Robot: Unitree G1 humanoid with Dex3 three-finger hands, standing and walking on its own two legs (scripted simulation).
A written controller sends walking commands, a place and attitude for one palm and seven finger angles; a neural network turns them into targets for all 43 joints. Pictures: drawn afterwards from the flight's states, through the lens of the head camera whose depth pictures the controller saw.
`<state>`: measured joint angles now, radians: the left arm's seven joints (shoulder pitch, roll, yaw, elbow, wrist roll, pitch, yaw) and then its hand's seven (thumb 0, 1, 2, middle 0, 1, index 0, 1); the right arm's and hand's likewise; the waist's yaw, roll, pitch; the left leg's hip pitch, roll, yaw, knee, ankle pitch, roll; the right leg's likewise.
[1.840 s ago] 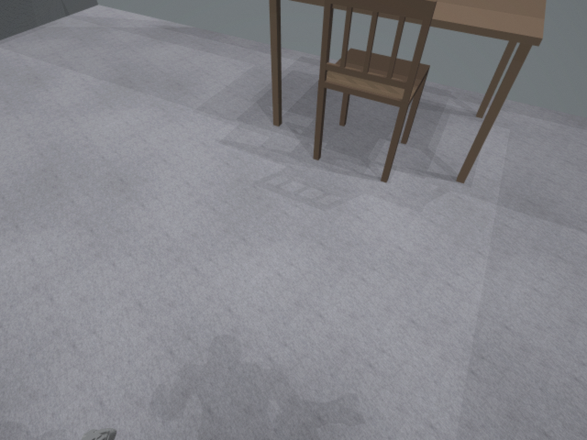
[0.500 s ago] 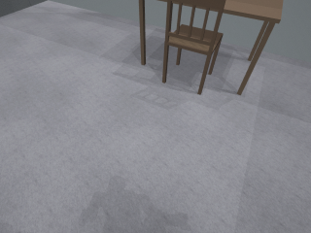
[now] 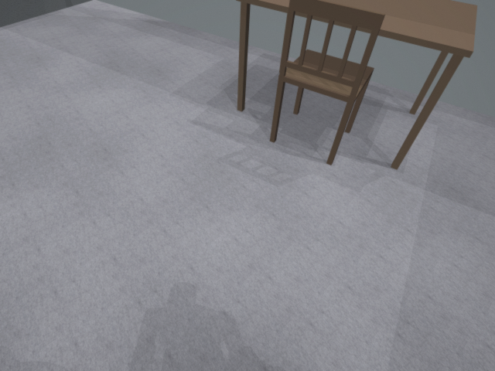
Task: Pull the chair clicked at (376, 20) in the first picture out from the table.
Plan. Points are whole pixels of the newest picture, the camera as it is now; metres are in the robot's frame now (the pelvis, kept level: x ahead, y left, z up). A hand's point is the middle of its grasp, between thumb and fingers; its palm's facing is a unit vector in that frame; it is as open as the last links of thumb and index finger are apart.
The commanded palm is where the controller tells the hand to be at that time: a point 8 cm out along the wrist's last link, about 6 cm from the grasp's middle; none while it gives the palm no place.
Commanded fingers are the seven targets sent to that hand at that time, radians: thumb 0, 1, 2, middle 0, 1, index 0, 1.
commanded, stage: walk to a spot facing it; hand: left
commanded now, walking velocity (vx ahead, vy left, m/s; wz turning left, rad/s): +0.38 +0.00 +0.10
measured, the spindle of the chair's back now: (325, 46) +1.52 -0.28 -0.10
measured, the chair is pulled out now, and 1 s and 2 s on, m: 0.00 0.00 0.00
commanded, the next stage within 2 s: turn to face it in 1.62 s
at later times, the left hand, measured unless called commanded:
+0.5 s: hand (185, 294) +0.31 +0.15 -0.17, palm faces +0.05 -0.98 -0.19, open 7.3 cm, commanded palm none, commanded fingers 0.00 0.90 0.90 -0.20 -0.30 -0.20 -0.30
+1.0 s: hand (171, 242) +0.43 +0.21 -0.17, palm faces +0.15 -0.98 -0.15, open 7.3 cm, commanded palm none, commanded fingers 0.00 0.90 0.90 -0.20 -0.30 -0.20 -0.30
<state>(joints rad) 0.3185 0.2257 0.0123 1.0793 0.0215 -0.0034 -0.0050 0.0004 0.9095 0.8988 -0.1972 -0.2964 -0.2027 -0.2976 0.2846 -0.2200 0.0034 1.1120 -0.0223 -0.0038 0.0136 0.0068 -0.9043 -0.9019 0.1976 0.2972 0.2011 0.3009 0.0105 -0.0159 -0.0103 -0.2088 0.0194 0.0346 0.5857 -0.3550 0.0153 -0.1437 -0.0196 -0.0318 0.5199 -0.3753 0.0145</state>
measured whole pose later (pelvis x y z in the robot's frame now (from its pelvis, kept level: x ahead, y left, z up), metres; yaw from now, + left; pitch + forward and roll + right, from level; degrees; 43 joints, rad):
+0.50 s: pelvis +0.20 -0.03 -0.01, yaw +4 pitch -1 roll -1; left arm 0.12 0.18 0.05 0.98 0.02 -0.07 0.00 0.00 0.92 0.90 -0.19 -0.30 -0.20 -0.30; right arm 0.40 -0.14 -0.05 1.17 -0.02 -0.02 0.00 0.01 -0.90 -0.90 0.20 0.30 0.20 0.30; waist -0.04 0.02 0.09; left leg -0.34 0.07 0.01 1.24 -0.41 0.03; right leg -0.36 -0.06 -0.19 0.65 -0.27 -0.03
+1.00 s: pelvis +0.44 +0.03 +0.02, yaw +5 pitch +0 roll -1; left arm 0.28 0.19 0.06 1.06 0.03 0.00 -0.02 0.00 0.92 0.90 -0.19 -0.30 -0.20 -0.30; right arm 0.29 -0.16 -0.05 1.05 -0.02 -0.08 -0.02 -0.01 -0.95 -0.90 0.20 0.30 0.20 0.30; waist 0.02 -0.04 0.03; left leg -0.13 0.02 0.18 0.38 -0.26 0.05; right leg -0.56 -0.13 -0.07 1.13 -0.24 0.03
